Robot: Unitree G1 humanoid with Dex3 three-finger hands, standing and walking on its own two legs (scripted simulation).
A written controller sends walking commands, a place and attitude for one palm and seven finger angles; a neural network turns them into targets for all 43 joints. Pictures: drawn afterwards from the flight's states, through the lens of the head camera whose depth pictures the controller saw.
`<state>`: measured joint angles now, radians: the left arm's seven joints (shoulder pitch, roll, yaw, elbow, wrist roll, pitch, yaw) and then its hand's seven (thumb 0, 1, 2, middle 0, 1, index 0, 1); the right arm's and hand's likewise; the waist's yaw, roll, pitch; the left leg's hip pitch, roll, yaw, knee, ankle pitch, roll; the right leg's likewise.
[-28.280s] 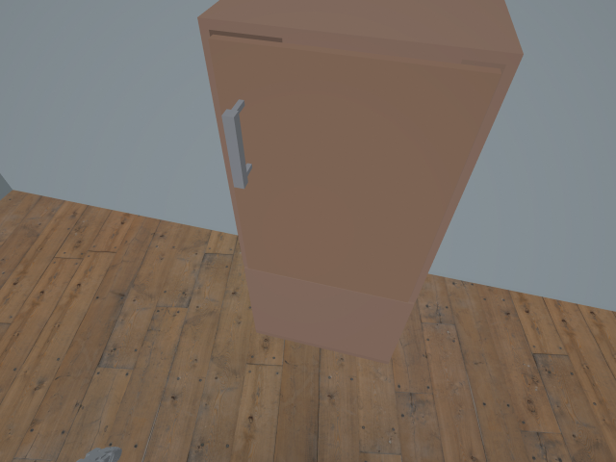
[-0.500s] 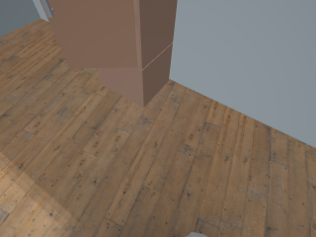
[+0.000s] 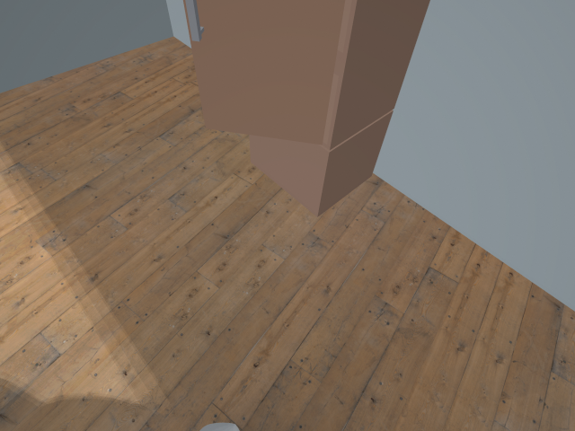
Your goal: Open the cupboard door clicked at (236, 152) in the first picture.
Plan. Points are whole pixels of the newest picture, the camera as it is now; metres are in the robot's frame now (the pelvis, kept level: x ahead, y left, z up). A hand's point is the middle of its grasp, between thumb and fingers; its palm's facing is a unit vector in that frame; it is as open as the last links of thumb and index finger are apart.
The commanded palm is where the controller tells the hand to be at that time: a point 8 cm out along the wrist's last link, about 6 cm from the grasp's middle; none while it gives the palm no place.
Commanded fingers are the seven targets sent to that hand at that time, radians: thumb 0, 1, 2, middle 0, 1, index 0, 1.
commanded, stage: take the last steps up to it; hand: left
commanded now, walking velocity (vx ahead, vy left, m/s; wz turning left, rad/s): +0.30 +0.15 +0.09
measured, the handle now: (194, 6) +1.05 +0.36 +0.08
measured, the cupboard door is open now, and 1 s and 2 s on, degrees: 38 38 38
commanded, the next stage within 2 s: come to a stop and stand still in 1.08 s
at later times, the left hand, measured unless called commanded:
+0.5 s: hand (184, 321) +0.30 +0.22 -0.16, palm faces -0.03 -0.98 -0.20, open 7.4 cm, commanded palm none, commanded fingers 0.00 0.90 0.90 -0.20 -0.30 -0.20 -0.30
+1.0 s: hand (147, 335) +0.28 +0.29 -0.19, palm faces +0.14 -0.98 -0.17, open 7.3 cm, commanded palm none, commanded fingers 0.00 0.90 0.90 -0.20 -0.30 -0.20 -0.30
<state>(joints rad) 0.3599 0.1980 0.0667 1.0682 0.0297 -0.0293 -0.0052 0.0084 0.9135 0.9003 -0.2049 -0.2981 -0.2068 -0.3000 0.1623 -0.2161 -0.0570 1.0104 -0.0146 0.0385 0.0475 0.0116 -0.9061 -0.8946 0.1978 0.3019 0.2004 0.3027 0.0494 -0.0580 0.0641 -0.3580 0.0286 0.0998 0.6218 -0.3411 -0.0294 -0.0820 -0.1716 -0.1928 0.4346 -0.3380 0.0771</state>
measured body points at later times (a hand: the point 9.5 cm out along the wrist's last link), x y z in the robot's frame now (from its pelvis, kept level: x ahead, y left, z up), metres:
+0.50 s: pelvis +0.17 +0.05 -0.01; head +0.19 +0.02 +0.44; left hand +0.30 +0.27 -0.14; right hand +0.07 -0.16 -0.17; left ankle +0.05 +0.12 -0.74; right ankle +0.25 -0.04 -0.74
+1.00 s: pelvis +0.36 +0.12 -0.01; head +0.39 +0.13 +0.43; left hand +0.27 +0.34 -0.17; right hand +0.48 -0.12 -0.15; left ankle +0.43 +0.22 -0.74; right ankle +0.26 -0.04 -0.72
